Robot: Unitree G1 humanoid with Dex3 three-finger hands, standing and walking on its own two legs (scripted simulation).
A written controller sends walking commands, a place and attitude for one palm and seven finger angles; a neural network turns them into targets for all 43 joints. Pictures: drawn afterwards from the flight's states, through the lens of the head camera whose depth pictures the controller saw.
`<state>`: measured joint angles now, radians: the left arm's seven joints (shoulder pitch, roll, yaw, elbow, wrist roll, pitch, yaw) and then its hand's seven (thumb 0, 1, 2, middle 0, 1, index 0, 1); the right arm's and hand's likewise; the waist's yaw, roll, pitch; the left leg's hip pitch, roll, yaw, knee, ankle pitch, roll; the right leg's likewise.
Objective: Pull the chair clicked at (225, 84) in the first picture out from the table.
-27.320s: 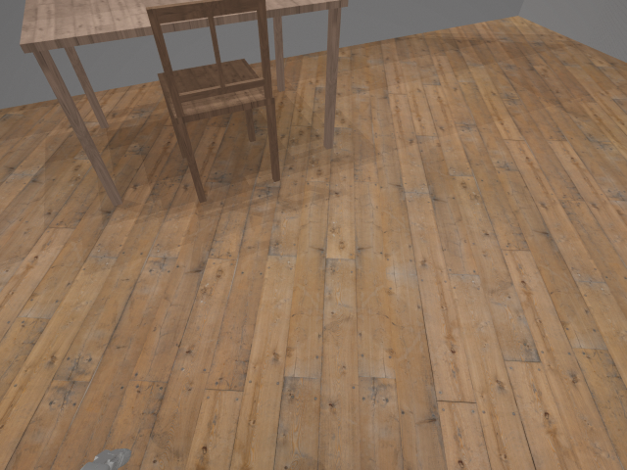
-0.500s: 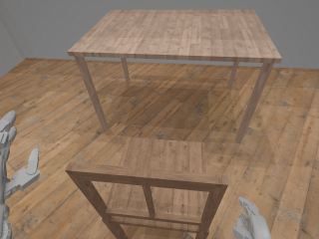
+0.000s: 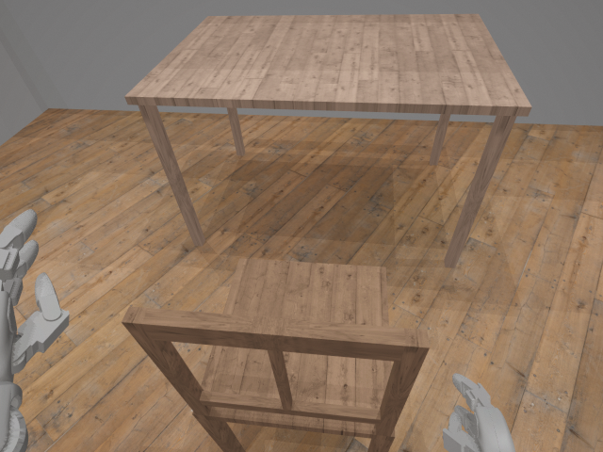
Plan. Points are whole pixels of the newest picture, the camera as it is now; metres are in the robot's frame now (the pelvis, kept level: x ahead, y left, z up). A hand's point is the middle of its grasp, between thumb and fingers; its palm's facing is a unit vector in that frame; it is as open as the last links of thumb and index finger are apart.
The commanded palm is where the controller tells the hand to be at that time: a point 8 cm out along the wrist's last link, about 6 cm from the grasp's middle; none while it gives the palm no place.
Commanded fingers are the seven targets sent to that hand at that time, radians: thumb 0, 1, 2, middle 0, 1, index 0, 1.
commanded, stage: step back with the hand held close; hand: left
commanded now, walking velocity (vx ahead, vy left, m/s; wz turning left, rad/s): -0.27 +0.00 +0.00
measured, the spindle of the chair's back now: (281, 378) +0.26 +0.08 -0.11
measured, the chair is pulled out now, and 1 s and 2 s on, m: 0.66 0.66 0.66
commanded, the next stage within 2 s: stop stepping back and stand still in 1.42 s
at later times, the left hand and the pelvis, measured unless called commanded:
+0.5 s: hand (33, 375) +0.14 +0.27 +0.16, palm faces +0.43 -0.74 -0.52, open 7.4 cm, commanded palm +0.08 +0.30 +0.17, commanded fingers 0.00 0.90 0.90 -0.20 -0.30 -0.20 -0.30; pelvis -0.06 +0.00 -0.01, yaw -1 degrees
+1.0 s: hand out of the picture +0.07 +0.27 +0.15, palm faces +0.40 -0.77 -0.51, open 7.4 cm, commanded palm +0.01 +0.31 +0.17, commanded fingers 0.00 0.90 0.90 -0.20 -0.30 -0.20 -0.30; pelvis -0.13 +0.01 -0.02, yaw +0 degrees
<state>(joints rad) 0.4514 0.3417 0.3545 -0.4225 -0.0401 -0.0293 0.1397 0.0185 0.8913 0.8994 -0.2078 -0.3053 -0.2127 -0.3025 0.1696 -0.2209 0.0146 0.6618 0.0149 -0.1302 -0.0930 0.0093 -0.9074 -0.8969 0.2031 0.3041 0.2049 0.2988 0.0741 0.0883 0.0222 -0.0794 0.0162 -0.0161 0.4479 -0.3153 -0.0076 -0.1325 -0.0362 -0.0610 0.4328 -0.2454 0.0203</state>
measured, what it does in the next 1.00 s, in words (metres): walks backwards: right foot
